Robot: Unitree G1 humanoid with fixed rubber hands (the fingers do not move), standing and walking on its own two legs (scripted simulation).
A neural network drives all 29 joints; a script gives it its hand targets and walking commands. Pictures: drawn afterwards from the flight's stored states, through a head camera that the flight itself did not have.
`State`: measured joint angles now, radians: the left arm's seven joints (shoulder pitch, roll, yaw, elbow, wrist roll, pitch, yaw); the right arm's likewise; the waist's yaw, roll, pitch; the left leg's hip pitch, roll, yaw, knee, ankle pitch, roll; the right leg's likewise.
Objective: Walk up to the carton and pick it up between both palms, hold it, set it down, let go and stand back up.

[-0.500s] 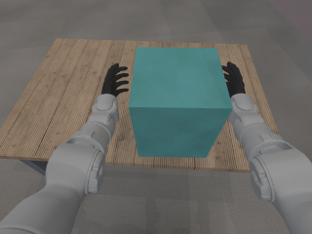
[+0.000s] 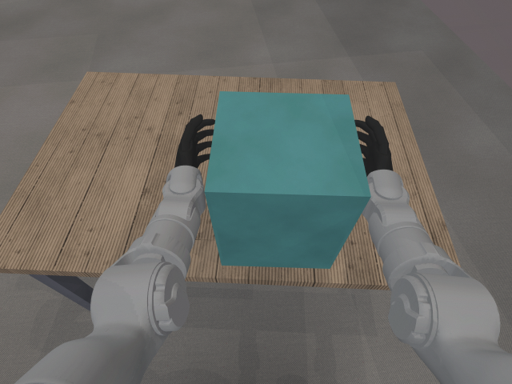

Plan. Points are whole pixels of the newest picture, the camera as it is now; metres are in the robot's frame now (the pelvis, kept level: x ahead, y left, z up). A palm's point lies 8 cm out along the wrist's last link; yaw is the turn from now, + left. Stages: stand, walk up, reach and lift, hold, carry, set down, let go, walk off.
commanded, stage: reach and lift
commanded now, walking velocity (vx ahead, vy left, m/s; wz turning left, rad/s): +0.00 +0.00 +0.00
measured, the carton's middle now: (279, 187) +0.45 +0.00 +0.02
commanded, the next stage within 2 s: none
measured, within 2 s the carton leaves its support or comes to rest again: leaves its support in 1.12 s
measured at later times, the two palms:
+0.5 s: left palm (186, 173) +0.43 +0.15 +0.08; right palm (378, 180) +0.42 -0.15 +0.08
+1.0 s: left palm (183, 179) +0.41 +0.15 +0.08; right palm (378, 185) +0.41 -0.15 +0.09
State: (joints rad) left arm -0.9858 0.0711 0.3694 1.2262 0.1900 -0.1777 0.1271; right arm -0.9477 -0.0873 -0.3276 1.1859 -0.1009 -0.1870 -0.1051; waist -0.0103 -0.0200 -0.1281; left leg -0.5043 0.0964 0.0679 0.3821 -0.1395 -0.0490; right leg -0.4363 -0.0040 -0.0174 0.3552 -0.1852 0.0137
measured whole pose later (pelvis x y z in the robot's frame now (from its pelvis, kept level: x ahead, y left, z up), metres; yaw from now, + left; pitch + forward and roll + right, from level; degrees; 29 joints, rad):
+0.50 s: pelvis +0.01 +0.00 +0.01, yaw +1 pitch +7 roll +0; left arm -0.82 -0.06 0.53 0.91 0.41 -0.05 0.02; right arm -0.76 0.08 -0.61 0.90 -0.43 -0.18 -0.01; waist -0.01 -0.05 -0.02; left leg -0.29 0.08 0.07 0.29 -0.13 -0.05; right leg -0.23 -0.02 -0.03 0.30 -0.20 0.01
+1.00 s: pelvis +0.01 +0.00 +0.01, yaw +1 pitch +8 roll +0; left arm -0.76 -0.06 0.48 0.90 0.36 -0.07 0.04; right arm -0.73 0.06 -0.55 0.96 -0.38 -0.24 -0.04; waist -0.01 -0.05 -0.06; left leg -0.30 0.08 0.06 0.29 -0.12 -0.05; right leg -0.23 -0.01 -0.03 0.28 -0.18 0.01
